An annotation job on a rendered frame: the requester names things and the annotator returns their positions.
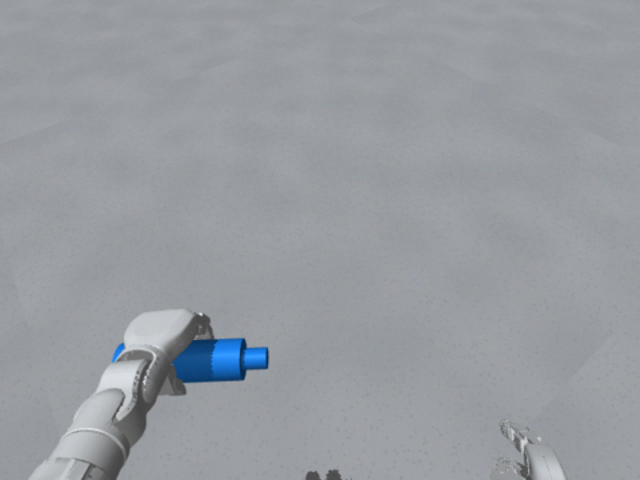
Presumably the left robot arm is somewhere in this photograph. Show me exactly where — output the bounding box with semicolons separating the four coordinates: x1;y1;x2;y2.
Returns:
28;344;170;480

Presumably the bottle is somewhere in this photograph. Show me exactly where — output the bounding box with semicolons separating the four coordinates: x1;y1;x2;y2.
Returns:
112;338;269;383

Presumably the left robot hand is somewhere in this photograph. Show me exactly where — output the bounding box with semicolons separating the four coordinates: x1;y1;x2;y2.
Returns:
123;308;214;396

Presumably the right robot hand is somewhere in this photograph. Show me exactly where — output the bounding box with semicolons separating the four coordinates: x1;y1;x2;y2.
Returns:
490;420;568;480

